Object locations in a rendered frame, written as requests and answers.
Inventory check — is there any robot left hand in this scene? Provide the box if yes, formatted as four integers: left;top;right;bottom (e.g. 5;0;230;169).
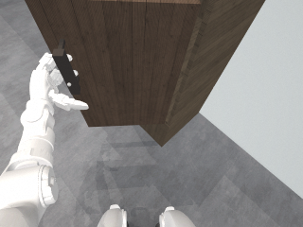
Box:
29;52;89;111

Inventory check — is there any handle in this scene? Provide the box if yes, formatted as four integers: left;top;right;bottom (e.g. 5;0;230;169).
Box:
52;39;81;95

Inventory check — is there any robot left upper arm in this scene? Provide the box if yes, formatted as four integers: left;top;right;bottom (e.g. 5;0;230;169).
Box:
0;165;59;227

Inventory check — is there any right robot thigh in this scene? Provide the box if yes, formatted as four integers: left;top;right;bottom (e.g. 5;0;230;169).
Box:
159;210;196;227

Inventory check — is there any right robot shin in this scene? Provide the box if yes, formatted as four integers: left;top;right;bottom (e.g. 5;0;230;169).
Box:
164;206;174;213

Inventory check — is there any cupboard door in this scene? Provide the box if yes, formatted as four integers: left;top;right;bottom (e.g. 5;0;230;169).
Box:
25;0;201;128

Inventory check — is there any left robot forearm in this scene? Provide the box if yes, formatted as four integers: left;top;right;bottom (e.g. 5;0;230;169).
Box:
0;98;55;177

